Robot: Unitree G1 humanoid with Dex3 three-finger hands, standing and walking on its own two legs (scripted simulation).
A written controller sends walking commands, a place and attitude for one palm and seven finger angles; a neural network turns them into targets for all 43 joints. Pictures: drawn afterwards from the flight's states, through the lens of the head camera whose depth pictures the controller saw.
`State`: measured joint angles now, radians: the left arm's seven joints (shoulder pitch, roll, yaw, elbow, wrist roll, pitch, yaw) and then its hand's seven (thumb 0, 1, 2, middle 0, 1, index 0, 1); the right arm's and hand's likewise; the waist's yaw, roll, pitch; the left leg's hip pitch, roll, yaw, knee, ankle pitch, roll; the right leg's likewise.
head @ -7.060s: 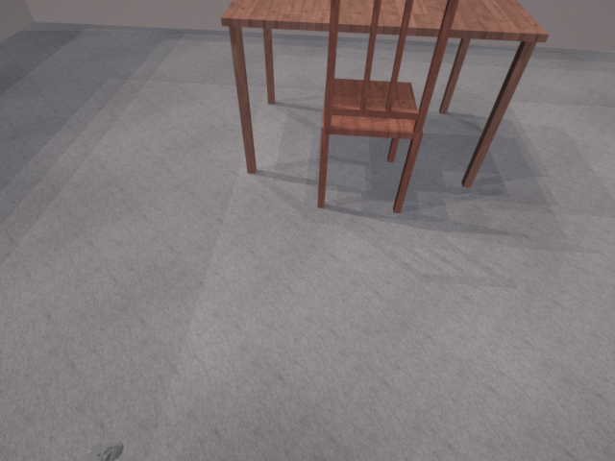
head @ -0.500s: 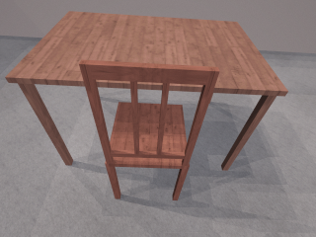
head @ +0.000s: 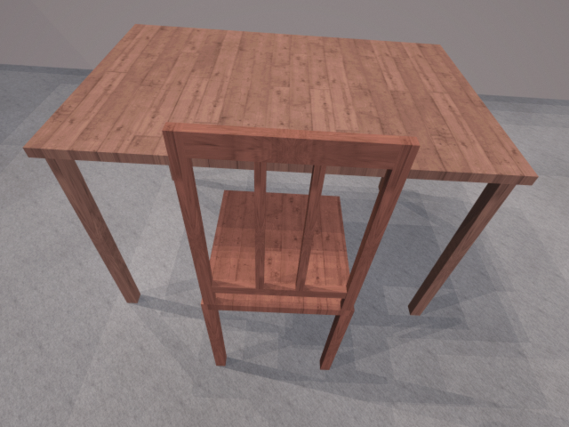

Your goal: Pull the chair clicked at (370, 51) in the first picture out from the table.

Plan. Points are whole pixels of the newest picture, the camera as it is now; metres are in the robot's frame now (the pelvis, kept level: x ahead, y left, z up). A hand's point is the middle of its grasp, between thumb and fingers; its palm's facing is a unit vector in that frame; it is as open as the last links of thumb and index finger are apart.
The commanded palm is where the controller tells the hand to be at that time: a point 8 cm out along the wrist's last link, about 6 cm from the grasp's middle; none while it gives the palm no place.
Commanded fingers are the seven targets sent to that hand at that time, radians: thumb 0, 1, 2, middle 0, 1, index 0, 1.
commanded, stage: look again from close up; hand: left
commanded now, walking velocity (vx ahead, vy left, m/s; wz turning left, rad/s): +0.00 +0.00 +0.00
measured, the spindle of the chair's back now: (260, 234) +0.48 +0.08 -0.06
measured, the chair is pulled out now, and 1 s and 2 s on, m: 0.00 0.00 0.00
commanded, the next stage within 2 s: none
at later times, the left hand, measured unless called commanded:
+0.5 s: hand out of the picture -0.01 +0.17 -0.18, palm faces +0.00 -0.98 -0.18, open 7.4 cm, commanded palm none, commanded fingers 0.00 0.90 0.90 -0.20 -0.30 -0.20 -0.30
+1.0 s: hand out of the picture +0.00 +0.15 -0.18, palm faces +0.00 -0.99 -0.17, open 7.4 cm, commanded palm none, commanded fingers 0.00 0.90 0.90 -0.20 -0.30 -0.20 -0.30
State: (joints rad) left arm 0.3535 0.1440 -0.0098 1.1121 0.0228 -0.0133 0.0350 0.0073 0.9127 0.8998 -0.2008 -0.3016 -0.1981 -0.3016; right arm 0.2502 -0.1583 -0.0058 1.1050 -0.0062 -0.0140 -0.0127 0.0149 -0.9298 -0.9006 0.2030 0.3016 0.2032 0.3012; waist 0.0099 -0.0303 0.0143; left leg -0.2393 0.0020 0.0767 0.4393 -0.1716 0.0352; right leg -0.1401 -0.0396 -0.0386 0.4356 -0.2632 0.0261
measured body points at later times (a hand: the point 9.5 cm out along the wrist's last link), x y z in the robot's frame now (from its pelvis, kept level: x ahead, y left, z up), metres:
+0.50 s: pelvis +0.01 +0.01 +0.00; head +0.01 +0.01 +0.45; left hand +0.00 +0.22 -0.16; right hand +0.00 -0.21 -0.16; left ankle +0.04 +0.10 -0.74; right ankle -0.02 -0.14 -0.74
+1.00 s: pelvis +0.02 -0.01 +0.00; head +0.02 -0.01 +0.45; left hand +0.00 +0.20 -0.16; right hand +0.01 -0.23 -0.16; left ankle +0.04 +0.10 -0.74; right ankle -0.02 -0.14 -0.74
